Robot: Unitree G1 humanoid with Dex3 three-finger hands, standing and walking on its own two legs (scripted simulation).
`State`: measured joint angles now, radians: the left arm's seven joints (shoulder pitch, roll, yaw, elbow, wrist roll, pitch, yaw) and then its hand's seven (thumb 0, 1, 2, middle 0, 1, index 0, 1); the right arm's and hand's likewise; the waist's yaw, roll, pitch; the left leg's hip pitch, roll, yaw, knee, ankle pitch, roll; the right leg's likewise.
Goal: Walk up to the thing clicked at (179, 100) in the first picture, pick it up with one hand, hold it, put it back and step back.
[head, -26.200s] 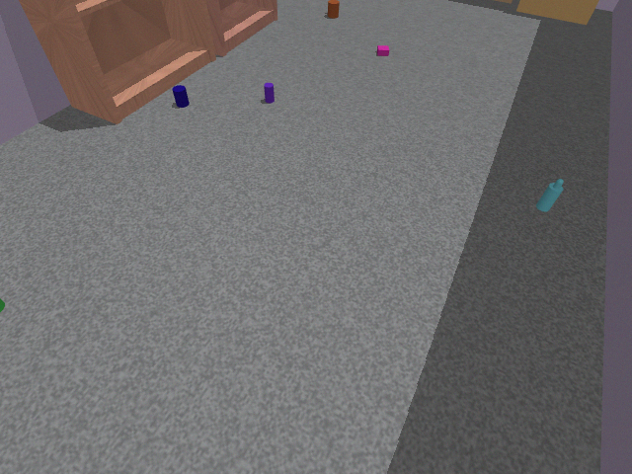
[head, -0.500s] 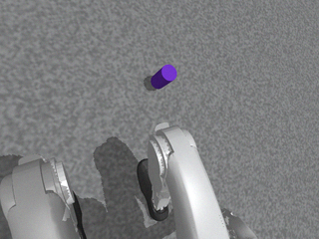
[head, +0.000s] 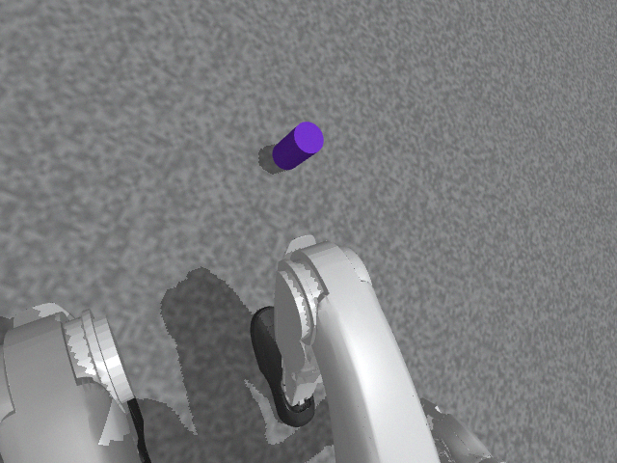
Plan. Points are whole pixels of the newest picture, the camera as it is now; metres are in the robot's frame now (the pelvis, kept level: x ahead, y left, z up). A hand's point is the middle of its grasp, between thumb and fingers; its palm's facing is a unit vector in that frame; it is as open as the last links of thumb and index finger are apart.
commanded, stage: rest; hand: left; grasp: from above
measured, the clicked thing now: out of the picture +0.47 +0.33 -0.26
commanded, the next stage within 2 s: open in 0.08 s
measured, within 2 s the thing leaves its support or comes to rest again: neither
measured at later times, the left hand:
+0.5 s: hand out of the picture +0.46 +0.33 -0.22, palm faces -0.43 -0.13 -0.89, open 11.2 cm
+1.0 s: hand out of the picture +0.46 +0.33 -0.22, palm faces -0.43 -0.14 -0.89, open 13.8 cm
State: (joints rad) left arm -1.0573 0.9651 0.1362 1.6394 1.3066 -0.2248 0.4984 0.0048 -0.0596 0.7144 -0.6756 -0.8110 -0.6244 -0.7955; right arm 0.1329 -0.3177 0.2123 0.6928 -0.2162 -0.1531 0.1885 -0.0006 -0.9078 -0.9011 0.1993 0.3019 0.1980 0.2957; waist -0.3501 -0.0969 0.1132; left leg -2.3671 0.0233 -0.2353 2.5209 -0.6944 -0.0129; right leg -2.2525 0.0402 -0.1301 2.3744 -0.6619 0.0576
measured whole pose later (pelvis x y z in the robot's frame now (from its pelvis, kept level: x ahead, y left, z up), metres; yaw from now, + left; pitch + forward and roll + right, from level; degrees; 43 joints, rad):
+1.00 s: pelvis +0.00 +0.00 +0.00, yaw -1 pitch +29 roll -13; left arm -1.05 1.00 0.13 1.62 1.26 -0.20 0.49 0.00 -0.51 1.06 -0.10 -1.05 -0.09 -1.05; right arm 0.13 -0.33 0.25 0.66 -0.22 -0.18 0.21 0.00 -0.90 -0.90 0.20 0.30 0.20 0.30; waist -0.37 -0.11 0.13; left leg -2.35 0.03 -0.26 2.52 -0.70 -0.02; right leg -2.24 0.05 -0.15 2.36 -0.66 0.06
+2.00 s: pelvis -0.02 +0.00 +0.07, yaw +5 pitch +32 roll -9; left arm -1.03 0.83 -0.01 1.27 1.14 -0.24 0.02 0.00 -0.51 1.01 -0.12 -1.00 -0.11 -1.01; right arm 0.18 -0.34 0.11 0.63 -0.09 0.01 0.08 0.00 -0.91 -0.91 0.20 0.30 0.20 0.30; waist -0.24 -0.02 -0.03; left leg -2.22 0.02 -0.15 2.27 -0.63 0.00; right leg -2.12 0.01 -0.08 2.17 -0.62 0.04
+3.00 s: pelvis +0.01 +0.00 +0.24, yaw +10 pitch +28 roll -5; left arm -0.15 0.41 0.03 0.39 0.33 0.20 0.03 0.01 0.81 0.90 -0.22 -0.33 -0.22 -0.33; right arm 0.09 -0.26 -0.01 0.57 0.02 -0.04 -0.01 0.01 -0.91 -0.90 0.20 0.30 0.20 0.30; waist -0.06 0.02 -0.20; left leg -1.61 0.03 -0.09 1.72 -0.61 -0.01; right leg -1.54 -0.01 -0.06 1.66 -0.61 0.03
